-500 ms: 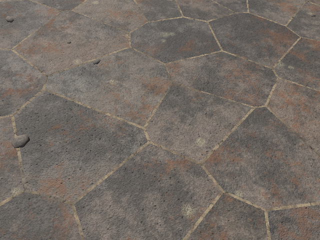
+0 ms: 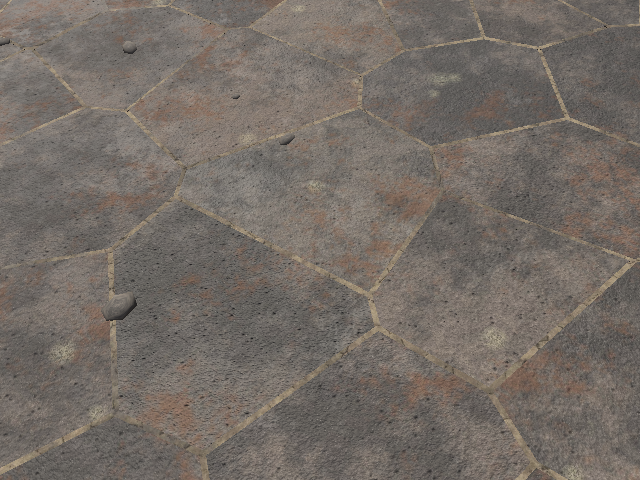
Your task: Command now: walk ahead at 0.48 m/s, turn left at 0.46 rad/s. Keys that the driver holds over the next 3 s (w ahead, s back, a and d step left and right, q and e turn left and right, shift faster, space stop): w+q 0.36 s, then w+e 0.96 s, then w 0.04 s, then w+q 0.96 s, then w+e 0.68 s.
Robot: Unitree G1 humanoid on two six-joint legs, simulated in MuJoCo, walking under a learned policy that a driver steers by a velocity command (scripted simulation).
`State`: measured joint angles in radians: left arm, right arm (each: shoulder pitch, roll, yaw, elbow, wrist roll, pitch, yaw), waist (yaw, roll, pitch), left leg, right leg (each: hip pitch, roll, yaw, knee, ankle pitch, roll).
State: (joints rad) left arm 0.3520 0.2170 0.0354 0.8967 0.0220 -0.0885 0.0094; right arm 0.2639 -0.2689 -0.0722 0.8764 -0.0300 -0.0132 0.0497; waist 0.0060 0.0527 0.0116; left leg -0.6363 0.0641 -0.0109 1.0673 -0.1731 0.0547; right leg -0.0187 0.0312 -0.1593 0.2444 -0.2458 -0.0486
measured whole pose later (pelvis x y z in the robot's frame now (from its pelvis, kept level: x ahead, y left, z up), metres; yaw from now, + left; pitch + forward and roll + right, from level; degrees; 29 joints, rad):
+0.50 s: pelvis +0.26 +0.07 +0.00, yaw +15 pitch +0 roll +0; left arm 0.18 0.26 0.03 0.80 0.04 -0.03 -0.02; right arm 0.32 -0.26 -0.06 0.89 -0.01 -0.06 0.01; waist -0.01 -0.04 0.05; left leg -0.12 -0.15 0.01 0.29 -0.17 0.14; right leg -0.63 -0.14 0.02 1.02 -0.20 0.01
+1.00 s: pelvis +0.56 +0.07 -0.01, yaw +1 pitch +0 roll -1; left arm 0.30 0.28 0.06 0.88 0.00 -0.03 -0.01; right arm 0.21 -0.25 -0.01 0.82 -0.04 -0.07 0.01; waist 0.00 0.01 0.05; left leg -0.51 0.06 -0.03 1.18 -0.31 0.01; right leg -0.22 0.15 0.00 0.40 -0.18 -0.14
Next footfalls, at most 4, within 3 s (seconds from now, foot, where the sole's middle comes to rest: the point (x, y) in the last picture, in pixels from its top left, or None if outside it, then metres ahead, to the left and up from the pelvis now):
0.24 left None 0.28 0.11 -0.78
0.82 right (334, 429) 0.61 0.04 -0.78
1.32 left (273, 307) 0.93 0.19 -0.78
1.78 right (369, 257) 1.09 -0.06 -0.78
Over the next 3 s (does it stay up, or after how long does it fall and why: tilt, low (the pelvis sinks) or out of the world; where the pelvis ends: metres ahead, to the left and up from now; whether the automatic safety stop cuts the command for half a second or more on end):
stays up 1.61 0.12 -0.01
